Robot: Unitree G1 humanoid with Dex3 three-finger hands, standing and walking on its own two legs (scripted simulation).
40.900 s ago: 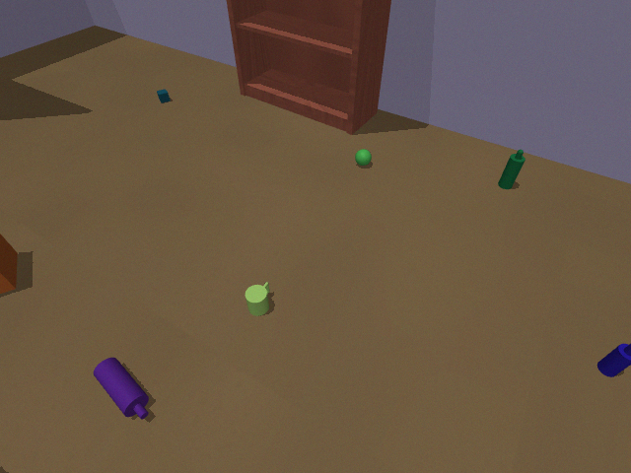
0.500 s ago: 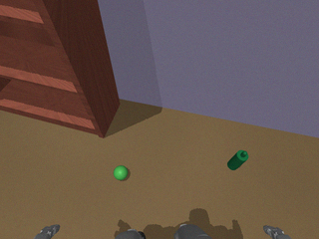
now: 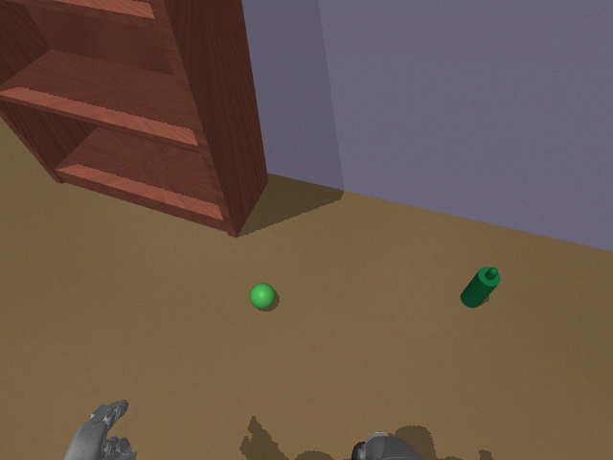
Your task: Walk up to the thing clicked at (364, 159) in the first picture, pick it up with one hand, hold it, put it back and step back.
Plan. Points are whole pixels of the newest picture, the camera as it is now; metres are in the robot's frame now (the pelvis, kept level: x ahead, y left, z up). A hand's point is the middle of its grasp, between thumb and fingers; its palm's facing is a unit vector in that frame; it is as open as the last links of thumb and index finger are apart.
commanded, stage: step back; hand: left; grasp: from above
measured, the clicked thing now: (262, 295) +0.66 +0.17 -0.71
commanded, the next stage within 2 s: none
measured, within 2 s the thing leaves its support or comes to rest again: neither
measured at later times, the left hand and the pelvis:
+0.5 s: hand out of the picture -0.10 +0.25 -0.14, palm faces -0.09 -0.91 -0.41, open 7.3 cm; pelvis -0.18 -0.01 +0.00, yaw -5 degrees
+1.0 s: hand out of the picture -0.23 +0.26 -0.14, palm faces -0.01 -0.94 -0.34, open 7.3 cm; pelvis -0.35 +0.00 +0.01, yaw +0 degrees
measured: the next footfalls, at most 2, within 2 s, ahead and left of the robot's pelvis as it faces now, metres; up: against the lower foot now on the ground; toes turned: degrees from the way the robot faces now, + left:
left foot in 0.02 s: +0.02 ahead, +0.11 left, +0.00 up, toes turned -3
right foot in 0.44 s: -0.16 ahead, -0.13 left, +0.00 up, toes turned -4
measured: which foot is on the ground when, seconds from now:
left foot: up 0.00-0.00, down 0.02-0.46, up 0.48-0.80, down 0.82-1.00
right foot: down 0.00-0.04, up 0.06-0.42, down 0.44-0.84, up 0.86-1.00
